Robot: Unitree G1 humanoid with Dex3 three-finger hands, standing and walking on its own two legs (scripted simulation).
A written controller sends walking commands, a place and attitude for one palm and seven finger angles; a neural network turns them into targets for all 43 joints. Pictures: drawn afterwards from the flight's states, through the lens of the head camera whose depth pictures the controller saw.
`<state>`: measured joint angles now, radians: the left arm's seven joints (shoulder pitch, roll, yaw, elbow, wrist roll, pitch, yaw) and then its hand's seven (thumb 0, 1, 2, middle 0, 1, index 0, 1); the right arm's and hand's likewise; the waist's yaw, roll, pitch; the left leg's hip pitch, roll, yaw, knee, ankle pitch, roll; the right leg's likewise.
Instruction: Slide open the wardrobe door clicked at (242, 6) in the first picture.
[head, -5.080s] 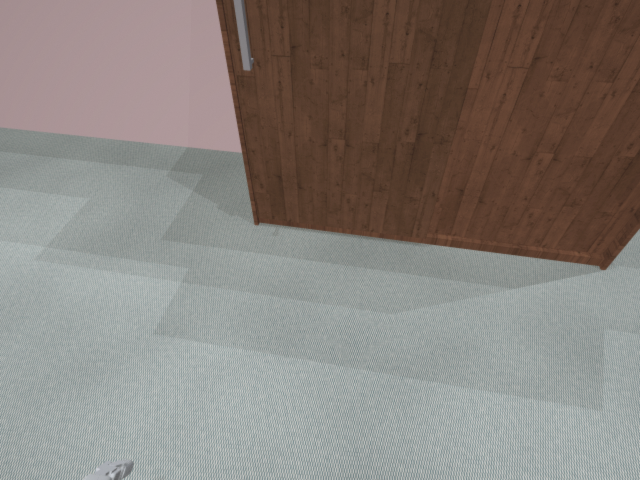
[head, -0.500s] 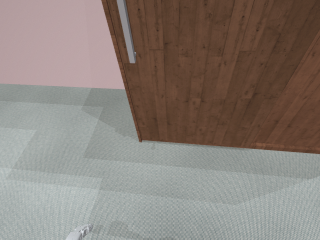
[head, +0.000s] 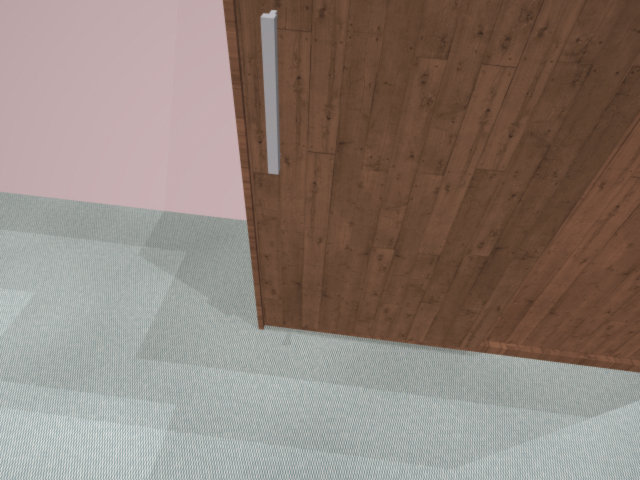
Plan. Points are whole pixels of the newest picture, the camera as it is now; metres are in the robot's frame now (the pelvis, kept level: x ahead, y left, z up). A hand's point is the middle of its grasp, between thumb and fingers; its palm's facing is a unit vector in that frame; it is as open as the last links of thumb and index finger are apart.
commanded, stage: take the last steps up to it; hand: left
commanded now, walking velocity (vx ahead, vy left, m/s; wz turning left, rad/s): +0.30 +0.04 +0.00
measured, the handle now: (273, 100) +0.75 +0.16 +0.13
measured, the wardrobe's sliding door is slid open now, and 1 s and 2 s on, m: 0.00 0.00 0.00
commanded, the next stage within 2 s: come to a stop and stand still in 0.56 s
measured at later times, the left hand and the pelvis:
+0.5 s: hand (250, 410) +0.26 +0.13 -0.16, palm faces +0.06 -0.98 -0.19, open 7.4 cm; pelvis +0.16 -0.04 -0.01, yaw +2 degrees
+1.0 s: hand (214, 446) +0.21 +0.18 -0.18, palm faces +0.11 -0.98 -0.18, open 7.4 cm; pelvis +0.24 +0.00 +0.00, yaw +1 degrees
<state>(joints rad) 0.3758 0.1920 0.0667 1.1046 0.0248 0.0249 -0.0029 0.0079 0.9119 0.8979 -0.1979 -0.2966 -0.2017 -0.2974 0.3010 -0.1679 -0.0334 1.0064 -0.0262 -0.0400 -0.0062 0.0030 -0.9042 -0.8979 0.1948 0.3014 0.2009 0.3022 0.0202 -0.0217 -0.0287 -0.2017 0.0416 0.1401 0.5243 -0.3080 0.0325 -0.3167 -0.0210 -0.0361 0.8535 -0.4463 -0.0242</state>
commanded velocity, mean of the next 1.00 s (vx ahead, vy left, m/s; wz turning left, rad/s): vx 0.07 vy -0.01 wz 0.01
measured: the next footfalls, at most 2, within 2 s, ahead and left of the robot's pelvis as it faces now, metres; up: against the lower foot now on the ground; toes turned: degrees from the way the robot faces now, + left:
right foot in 0.38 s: +0.27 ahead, -0.13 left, +0.00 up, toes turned -9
left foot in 0.82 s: +0.34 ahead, +0.12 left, +0.00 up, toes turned +9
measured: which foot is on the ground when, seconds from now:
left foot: down 0.00-0.40, up 0.42-0.80, down 0.82-1.00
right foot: up 0.00-0.36, down 0.38-0.88, up 0.90-1.00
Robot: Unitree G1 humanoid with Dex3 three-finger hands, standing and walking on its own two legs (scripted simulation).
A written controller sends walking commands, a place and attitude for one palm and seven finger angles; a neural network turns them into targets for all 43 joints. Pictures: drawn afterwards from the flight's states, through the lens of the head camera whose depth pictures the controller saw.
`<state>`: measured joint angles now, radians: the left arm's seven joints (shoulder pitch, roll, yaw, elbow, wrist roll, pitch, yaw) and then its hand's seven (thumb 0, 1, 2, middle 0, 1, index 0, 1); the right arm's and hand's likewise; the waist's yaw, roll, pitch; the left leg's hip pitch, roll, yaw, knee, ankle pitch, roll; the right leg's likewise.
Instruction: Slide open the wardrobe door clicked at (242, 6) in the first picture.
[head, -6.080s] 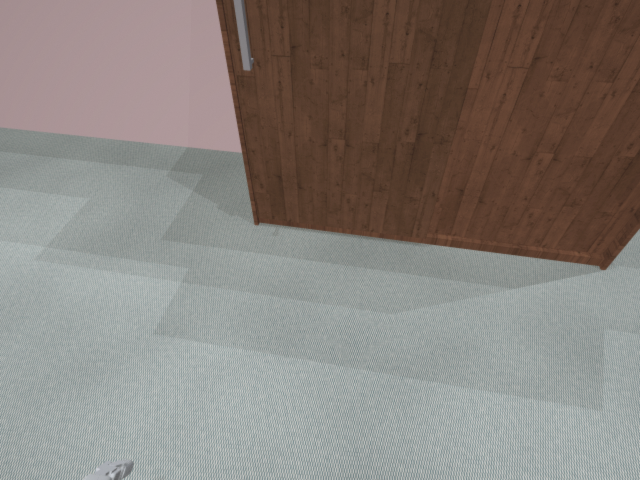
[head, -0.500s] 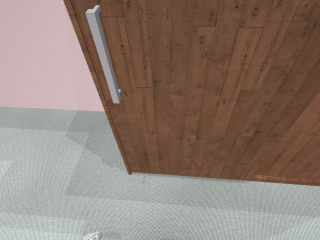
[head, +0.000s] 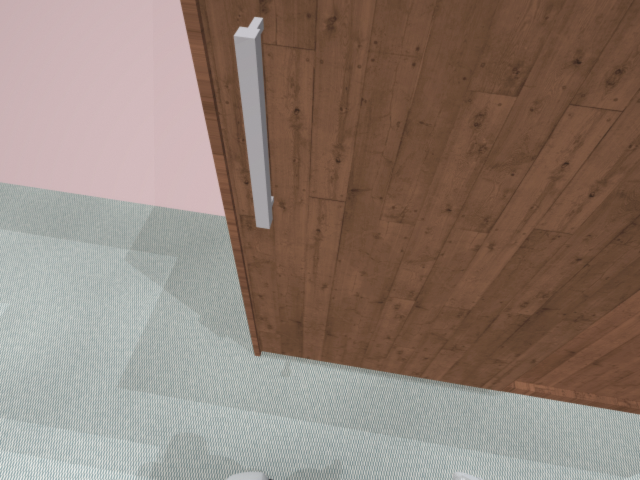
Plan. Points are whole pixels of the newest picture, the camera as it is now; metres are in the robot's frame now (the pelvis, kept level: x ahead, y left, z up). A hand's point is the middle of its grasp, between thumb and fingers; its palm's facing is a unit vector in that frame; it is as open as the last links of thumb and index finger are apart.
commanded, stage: come to a stop and stand still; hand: left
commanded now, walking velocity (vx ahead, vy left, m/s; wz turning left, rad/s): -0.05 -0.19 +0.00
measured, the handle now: (261, 140) +0.51 +0.15 +0.13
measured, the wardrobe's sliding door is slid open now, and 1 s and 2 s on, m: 0.00 0.00 0.00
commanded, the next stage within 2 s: look again from close up in 1.16 s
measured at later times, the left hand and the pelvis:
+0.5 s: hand out of the picture -0.05 +0.10 -0.15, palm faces +0.06 -0.97 -0.24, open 7.3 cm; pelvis -0.05 -0.07 +0.01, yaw +0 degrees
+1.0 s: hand out of the picture -0.06 +0.15 -0.18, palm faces +0.08 -0.98 -0.17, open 7.4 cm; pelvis -0.05 -0.01 +0.00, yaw +0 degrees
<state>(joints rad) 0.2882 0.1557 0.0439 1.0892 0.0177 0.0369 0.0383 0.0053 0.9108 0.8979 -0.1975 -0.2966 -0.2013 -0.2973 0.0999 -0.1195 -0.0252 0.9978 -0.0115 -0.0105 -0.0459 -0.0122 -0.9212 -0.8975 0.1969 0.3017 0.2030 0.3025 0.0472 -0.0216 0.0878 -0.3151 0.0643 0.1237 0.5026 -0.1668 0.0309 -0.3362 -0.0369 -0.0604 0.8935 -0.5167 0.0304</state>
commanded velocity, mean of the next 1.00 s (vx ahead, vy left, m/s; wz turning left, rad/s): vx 0.05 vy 0.05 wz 0.00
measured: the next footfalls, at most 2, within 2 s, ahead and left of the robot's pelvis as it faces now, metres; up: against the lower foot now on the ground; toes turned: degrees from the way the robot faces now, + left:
right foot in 0.26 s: -0.02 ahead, -0.15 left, +0.00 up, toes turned +4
left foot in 0.72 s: -0.04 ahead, +0.10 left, +0.00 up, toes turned +6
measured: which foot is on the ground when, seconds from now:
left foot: down 0.00-0.26, up 0.28-0.70, down 0.72-1.00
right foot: up 0.00-0.24, down 0.26-1.00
